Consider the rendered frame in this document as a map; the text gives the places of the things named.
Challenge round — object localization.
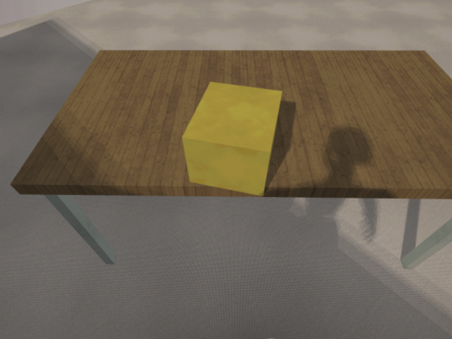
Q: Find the carton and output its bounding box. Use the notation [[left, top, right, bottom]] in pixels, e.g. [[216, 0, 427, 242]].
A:
[[182, 82, 282, 196]]

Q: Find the table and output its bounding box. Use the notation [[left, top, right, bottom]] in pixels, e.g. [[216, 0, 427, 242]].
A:
[[10, 50, 452, 269]]

